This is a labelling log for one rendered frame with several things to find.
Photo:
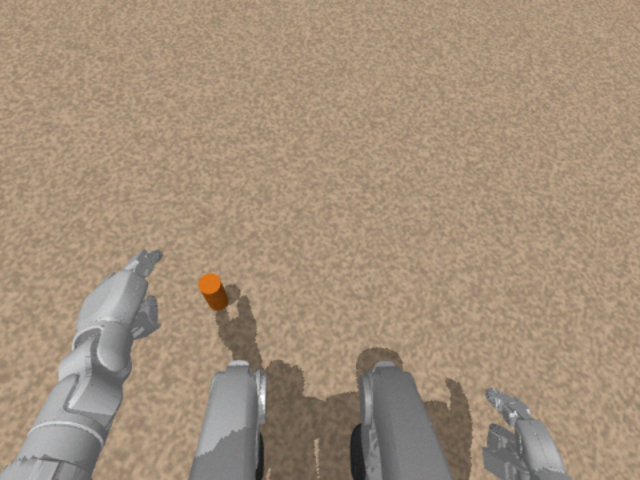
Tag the right robot foot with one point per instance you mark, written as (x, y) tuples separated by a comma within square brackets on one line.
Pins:
[(356, 455)]

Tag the can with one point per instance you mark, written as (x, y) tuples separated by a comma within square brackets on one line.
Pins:
[(213, 291)]

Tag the left robot hand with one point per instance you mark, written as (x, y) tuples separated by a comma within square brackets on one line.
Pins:
[(120, 298)]

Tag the left robot arm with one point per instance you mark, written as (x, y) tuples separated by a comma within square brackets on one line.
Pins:
[(71, 429)]

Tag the right robot hand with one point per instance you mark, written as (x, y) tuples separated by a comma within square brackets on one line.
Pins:
[(518, 456)]

